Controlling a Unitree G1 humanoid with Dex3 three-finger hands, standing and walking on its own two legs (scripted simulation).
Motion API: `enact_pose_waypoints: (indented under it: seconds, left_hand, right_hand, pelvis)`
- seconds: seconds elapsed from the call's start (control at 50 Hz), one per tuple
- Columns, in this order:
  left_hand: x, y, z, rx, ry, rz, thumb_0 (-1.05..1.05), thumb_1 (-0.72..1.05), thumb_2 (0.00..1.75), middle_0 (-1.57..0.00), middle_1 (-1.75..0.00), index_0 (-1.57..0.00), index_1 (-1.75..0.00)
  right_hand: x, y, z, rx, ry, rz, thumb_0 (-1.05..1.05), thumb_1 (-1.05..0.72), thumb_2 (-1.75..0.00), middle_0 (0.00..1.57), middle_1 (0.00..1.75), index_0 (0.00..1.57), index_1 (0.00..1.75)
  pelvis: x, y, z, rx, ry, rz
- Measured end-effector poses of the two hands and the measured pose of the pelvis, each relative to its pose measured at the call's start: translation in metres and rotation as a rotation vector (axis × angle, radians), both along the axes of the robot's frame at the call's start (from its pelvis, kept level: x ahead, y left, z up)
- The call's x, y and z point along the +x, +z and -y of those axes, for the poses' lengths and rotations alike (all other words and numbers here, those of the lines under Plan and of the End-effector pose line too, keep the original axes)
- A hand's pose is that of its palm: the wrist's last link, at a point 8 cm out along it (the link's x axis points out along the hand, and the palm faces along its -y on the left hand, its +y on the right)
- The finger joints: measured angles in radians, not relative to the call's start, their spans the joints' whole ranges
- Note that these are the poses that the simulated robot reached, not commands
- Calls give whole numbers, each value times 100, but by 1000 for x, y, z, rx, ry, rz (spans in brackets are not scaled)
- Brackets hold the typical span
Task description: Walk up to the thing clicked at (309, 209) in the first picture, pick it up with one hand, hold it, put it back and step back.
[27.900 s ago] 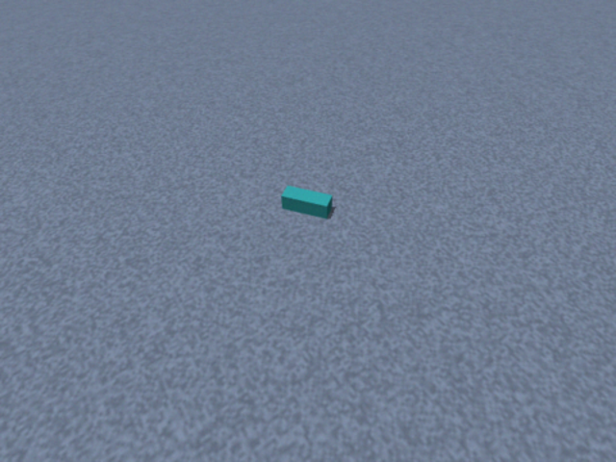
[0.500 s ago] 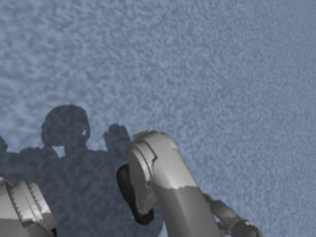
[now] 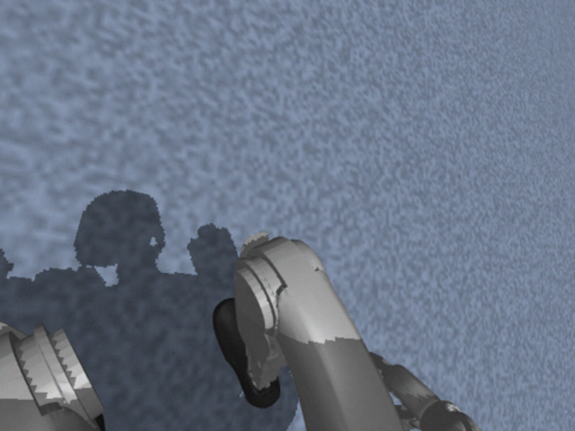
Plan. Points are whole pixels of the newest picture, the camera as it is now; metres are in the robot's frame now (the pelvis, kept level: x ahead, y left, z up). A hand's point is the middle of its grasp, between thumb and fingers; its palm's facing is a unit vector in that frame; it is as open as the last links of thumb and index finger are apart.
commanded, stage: close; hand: left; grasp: from above
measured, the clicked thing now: out of the picture +0.47 +0.41 -0.27
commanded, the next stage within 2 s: settle in 1.00 s
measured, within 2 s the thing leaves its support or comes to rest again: leaves its support in 1.42 s
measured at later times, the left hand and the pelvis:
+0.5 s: hand out of the picture +0.45 +0.40 -0.23, palm faces -0.42 -0.16 -0.89, open 11.8 cm; pelvis +0.00 +0.00 +0.00, yaw +0 degrees
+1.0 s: hand out of the picture +0.45 +0.40 -0.23, palm faces -0.43 -0.17 -0.89, open 11.3 cm; pelvis +0.00 +0.00 +0.00, yaw +0 degrees
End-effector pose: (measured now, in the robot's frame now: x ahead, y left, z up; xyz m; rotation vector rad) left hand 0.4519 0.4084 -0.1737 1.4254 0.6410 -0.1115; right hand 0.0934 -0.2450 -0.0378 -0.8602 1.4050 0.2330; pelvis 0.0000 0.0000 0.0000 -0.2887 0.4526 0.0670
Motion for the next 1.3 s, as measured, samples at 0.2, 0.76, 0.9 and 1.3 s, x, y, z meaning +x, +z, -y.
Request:
enact_pose_waypoints:
  seconds: [0.2, 0.76, 0.9, 1.3]
  left_hand:
    - [-1, -1, 3, -3, -5, 14, 0, -33, 89, -20, -100, -21, -98]
    - [5, 2, 2, 9, 12, 10, 0, -13, 80, -33, -93, -36, -91]
    - [6, 2, 1, 3, 8, 11, 0, -13, 77, -36, -91, -39, -88]
    - [5, 4, 1, 0, -2, 13, 1, -13, 72, -41, -88, -44, -84]
  right_hand:
    - [2, 0, 2, -4, 7, -4, 0, -90, -89, 20, 30, 20, 30]
    - [-2, -5, 2, 13, -5, -6, 0, -90, -89, 20, 30, 20, 30]
    - [0, -5, 2, 6, -2, -8, 0, -90, -89, 20, 30, 20, 30]
    - [-1, -4, 2, -6, 2, -11, 0, -91, -90, 20, 30, 20, 30]
  pelvis:
    - [0, 0, 1, 2, -3, -2]
    - [0, -2, 2, 8, -6, 0]
    - [1, -2, 2, 7, -7, 0]
    - [0, -2, 2, 7, -9, 2]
